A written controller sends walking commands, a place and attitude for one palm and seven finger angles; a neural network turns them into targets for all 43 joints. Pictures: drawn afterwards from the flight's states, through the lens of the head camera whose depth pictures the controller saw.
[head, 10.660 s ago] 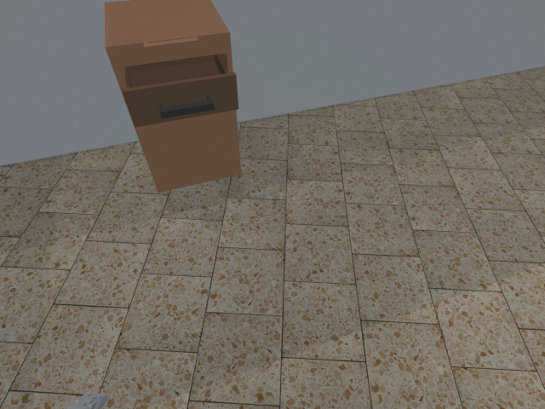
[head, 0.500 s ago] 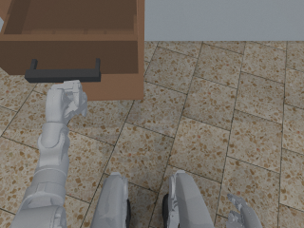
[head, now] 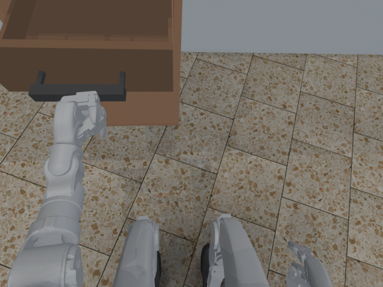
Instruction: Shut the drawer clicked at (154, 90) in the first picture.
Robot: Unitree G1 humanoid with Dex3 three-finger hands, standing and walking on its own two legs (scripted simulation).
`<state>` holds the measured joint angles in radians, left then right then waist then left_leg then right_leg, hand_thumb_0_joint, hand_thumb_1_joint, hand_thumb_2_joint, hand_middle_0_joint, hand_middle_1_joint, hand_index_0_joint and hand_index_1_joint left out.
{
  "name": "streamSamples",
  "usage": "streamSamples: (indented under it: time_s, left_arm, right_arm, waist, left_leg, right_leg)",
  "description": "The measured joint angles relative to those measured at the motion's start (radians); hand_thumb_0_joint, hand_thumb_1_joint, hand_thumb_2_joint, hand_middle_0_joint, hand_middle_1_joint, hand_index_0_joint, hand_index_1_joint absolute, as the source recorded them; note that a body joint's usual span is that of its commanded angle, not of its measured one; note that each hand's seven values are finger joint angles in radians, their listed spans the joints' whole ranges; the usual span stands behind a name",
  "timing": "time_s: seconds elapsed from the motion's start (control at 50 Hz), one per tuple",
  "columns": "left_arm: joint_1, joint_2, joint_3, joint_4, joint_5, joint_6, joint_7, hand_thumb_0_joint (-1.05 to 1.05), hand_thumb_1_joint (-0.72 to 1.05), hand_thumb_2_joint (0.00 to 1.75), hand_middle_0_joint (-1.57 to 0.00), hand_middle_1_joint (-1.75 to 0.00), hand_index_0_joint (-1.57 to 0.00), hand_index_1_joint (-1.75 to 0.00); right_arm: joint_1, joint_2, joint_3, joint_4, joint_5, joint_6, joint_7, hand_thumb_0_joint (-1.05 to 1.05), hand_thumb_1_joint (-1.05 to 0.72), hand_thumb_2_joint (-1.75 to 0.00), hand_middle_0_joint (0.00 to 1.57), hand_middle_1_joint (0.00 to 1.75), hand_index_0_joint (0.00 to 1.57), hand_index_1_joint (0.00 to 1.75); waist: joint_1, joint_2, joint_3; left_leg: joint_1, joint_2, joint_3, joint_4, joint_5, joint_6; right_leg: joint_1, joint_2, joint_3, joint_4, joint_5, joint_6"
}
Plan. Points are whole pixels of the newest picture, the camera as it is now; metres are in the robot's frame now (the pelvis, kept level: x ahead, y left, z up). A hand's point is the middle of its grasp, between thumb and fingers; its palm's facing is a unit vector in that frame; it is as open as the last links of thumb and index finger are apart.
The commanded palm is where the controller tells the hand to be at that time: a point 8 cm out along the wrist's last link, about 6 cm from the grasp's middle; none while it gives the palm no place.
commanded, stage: push the drawer shut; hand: left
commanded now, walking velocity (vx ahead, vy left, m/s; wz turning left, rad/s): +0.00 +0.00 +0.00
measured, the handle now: (81, 84) +0.52 +0.24 +0.01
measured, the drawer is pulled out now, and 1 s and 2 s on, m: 0.17 0.07 0.00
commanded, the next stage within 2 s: pull the fist back off the drawer in 1.66 s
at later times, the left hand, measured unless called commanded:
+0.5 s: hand (101, 105) +0.47 +0.19 +0.01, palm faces +0.01 -1.00 -0.06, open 2.7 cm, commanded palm +0.49 +0.22 +0.01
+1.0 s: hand (102, 76) +0.54 +0.19 +0.01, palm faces +0.01 -1.00 -0.04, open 2.8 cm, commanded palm +0.56 +0.21 +0.01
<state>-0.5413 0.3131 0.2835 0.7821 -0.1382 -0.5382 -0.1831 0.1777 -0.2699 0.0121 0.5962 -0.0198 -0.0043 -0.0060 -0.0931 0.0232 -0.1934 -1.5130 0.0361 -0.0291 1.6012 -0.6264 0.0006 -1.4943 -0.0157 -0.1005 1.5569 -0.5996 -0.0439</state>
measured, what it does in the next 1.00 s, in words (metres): stands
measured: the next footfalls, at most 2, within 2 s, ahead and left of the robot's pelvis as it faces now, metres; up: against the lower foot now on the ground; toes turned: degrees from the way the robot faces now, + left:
none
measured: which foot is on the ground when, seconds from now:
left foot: down 0.00-1.00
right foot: down 0.00-1.00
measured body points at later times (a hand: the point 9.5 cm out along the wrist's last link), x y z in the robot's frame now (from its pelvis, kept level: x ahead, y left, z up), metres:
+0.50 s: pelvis -0.02 +0.00 -0.02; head +0.15 +0.03 +0.40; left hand +0.47 +0.24 +0.01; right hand +0.06 -0.27 -0.13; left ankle +0.05 +0.12 -0.54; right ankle +0.06 -0.10 -0.54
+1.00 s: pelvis -0.03 +0.01 -0.03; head +0.18 +0.05 +0.37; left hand +0.54 +0.25 +0.02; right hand -0.01 -0.26 -0.13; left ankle +0.05 +0.12 -0.54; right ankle +0.06 -0.10 -0.54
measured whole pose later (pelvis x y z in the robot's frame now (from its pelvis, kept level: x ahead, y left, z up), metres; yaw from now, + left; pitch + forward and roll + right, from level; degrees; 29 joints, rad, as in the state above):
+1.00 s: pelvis -0.03 +0.01 -0.03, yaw -3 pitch +35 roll -6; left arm -1.07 0.60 0.40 1.20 -0.01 -0.45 -0.20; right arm 0.29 -0.27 0.09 0.64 -0.06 0.02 0.00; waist -0.23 0.04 -0.15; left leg -1.71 0.05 -0.06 1.70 -0.59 0.02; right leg -1.66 0.00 -0.13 1.60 -0.54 -0.03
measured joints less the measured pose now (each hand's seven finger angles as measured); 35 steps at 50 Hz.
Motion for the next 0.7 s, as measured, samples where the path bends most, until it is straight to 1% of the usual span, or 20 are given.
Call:
streamSamples:
  time_s: [0.06, 0.2, 0.26, 0.44, 0.7]
  left_arm:
    - [-0.035, 0.010, 0.003, 0.026, 0.004, -0.007, -0.003, 0.02, 0.90, 0.91, -1.40, -1.60, -1.41, -1.60]
    - [-0.088, 0.016, 0.009, 0.099, 0.016, -0.019, -0.006, -0.04, 0.85, 0.95, -1.40, -1.60, -1.40, -1.60]
    - [-0.123, 0.027, 0.016, 0.146, 0.027, -0.030, -0.007, -0.06, 0.82, 0.96, -1.40, -1.60, -1.40, -1.60]
    - [-0.242, 0.092, 0.024, 0.271, 0.042, -0.035, -0.005, -0.08, 0.76, 0.98, -1.40, -1.60, -1.41, -1.60]
    - [-0.405, 0.200, 0.061, 0.374, 0.080, 0.024, -0.001, -0.06, 0.75, 0.97, -1.40, -1.60, -1.41, -1.60]
  right_arm:
    - [0.004, 0.001, 0.000, 0.004, -0.003, 0.001, 0.002, 0.00, -0.90, -0.90, 0.20, 0.30, 0.20, 0.30]
    - [0.027, 0.002, 0.007, 0.024, -0.008, 0.013, 0.004, 0.00, -0.90, -0.90, 0.20, 0.30, 0.20, 0.30]
    - [0.033, 0.004, 0.012, 0.037, -0.012, 0.014, 0.001, 0.00, -0.90, -0.90, 0.20, 0.30, 0.20, 0.30]
    - [0.044, -0.002, 0.027, 0.053, -0.016, 0.011, -0.006, 0.00, -0.90, -0.90, 0.20, 0.30, 0.21, 0.30]
    - [0.068, -0.014, 0.052, 0.045, -0.023, 0.009, -0.010, 0.00, -0.90, -0.90, 0.20, 0.30, 0.20, 0.30]
  waist:
    - [-0.005, 0.003, 0.001]
    - [-0.001, 0.005, 0.007]
    - [-0.005, 0.003, 0.010]
    - [-0.036, 0.002, 0.016]
    - [-0.096, 0.004, 0.028]
  left_leg:
    - [-0.011, -0.001, -0.001, 0.006, 0.000, 0.001]
    - [-0.023, -0.006, -0.001, 0.011, 0.008, 0.004]
    - [-0.033, -0.008, -0.006, 0.017, 0.013, 0.005]
    - [-0.078, -0.010, -0.019, 0.044, 0.029, 0.005]
    - [-0.150, -0.002, -0.027, 0.075, 0.043, 0.012]
  right_leg:
    - [-0.009, -0.001, -0.001, 0.004, 0.001, 0.001]
    - [-0.019, -0.005, -0.001, 0.010, 0.006, 0.003]
    - [-0.027, -0.007, -0.005, 0.014, 0.011, 0.003]
    - [-0.062, -0.010, -0.018, 0.031, 0.028, 0.001]
    - [-0.126, -0.002, -0.025, 0.044, 0.053, 0.005]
